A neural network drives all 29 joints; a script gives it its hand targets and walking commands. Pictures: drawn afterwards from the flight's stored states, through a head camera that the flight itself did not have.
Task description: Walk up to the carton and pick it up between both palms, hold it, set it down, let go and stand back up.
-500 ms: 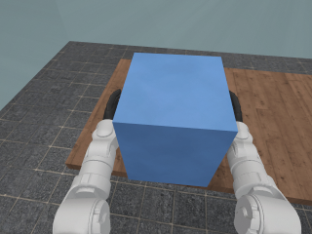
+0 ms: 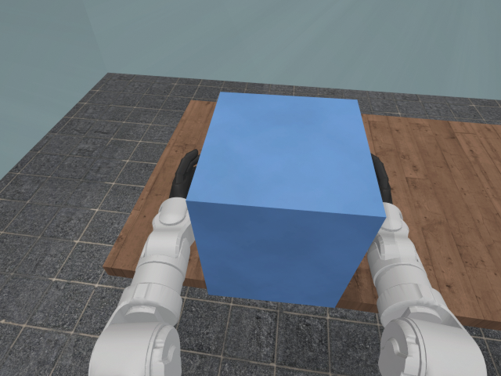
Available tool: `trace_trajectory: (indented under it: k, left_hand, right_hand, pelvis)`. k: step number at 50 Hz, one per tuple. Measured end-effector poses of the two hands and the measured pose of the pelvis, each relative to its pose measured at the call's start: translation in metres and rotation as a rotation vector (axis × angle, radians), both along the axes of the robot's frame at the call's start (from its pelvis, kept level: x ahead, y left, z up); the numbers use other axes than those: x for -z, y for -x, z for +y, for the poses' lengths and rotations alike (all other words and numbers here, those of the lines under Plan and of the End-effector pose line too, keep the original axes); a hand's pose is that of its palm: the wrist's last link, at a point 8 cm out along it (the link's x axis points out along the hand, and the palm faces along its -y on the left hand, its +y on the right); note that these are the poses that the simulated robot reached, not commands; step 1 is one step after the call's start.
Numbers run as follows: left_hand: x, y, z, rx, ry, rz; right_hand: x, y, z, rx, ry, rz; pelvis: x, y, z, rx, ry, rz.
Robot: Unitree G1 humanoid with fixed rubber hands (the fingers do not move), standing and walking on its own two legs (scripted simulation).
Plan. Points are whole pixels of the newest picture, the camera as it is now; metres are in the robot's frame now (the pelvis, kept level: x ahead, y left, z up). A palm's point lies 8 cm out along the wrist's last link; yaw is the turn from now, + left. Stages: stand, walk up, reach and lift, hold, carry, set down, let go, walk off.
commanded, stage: reach and lift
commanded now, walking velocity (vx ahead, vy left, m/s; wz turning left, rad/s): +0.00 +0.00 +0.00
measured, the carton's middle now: (278, 202) +0.41 +0.00 +0.08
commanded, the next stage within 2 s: none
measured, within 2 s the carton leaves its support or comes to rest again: leaves its support in 0.12 s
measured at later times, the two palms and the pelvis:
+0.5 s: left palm (189, 192) +0.38 +0.15 +0.12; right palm (394, 202) +0.38 -0.18 +0.12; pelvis -0.01 +0.00 +0.00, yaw +0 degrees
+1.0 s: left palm (178, 183) +0.37 +0.16 +0.15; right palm (395, 185) +0.38 -0.16 +0.16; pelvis -0.01 +0.00 +0.00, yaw +0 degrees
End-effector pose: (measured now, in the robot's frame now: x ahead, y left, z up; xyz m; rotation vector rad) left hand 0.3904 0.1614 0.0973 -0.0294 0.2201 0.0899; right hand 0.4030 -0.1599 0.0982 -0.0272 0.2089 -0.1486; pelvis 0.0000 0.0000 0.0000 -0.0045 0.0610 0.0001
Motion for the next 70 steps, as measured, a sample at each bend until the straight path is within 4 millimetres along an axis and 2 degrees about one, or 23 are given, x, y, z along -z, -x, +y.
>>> trace_trajectory:
  k: [20,39,43,54,70]
  left_hand:
    - [-0.024,0.009,-0.017,0.022,0.009,-0.127]
    - [-0.027,0.02,-0.006,-0.004,0.016,-0.068]
    - [-0.037,0.02,-0.005,-0.001,0.002,-0.055]
    - [-0.06,0.021,-0.003,0.003,-0.012,-0.051]
    - [-0.083,0.03,-0.005,0.016,-0.012,-0.036]
  right_hand:
    - [-0.02,0.018,-0.017,0.02,0.057,-0.135]
    - [-0.028,0.022,-0.005,0.001,0.077,-0.081]
    - [-0.036,0.023,-0.004,0.008,0.045,-0.068]
    - [-0.073,0.022,-0.002,0.01,0.04,-0.067]
    - [-0.098,0.034,-0.004,0.023,0.022,-0.052]
  pelvis:
    - [0.0,0.006,0.001,0.0,0.001,-0.008]
    - [0.0,0.009,0.001,0.0,0.002,-0.013]
    - [0.0,0.01,0.001,0.0,0.002,-0.015]
    - [0.0,0.014,0.001,0.0,0.002,-0.048]
    - [0.0,0.019,0.002,0.0,0.002,-0.092]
